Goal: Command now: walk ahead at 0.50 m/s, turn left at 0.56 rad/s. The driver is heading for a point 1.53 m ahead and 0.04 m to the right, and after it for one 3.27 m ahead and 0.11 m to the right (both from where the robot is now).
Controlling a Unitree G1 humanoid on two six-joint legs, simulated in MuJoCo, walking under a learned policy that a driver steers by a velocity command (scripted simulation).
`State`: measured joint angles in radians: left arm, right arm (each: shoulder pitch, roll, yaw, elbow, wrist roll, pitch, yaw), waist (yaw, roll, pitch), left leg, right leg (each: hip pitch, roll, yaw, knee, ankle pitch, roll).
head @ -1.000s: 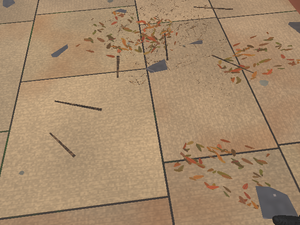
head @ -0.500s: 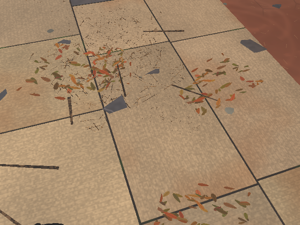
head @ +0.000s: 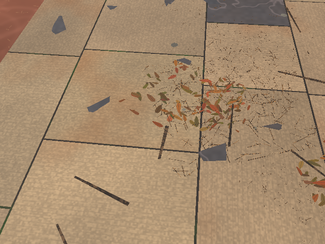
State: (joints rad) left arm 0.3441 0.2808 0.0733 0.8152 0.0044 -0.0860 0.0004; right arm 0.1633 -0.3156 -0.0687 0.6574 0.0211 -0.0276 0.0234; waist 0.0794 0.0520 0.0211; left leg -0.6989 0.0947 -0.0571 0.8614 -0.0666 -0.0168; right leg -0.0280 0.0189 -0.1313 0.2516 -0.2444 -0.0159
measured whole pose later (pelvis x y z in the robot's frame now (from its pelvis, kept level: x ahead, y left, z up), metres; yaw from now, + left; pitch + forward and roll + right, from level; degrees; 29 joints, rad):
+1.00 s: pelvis +0.57 +0.05 +0.00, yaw -6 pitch +2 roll +0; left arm 0.32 0.28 0.05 0.70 -0.01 -0.05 -0.01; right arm 0.13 -0.30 -0.03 0.68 -0.02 -0.09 0.00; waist 0.04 0.02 0.03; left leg -0.66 0.09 -0.09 0.86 -0.18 -0.06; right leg -0.20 0.12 0.10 0.35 -0.18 -0.10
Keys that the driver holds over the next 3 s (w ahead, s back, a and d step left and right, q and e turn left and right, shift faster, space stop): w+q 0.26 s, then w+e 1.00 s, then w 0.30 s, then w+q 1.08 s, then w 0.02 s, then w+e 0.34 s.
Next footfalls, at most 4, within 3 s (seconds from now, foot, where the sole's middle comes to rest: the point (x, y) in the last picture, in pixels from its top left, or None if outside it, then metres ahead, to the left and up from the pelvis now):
0.18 left None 0.26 0.15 -0.78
0.72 right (190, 217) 0.60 -0.02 -0.78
1.20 left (154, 157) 0.89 0.16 -0.78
1.68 right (223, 134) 1.05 -0.18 -0.78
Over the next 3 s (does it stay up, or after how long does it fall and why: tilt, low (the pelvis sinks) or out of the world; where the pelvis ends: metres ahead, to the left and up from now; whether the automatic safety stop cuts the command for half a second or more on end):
stays up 1.64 -0.06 0.00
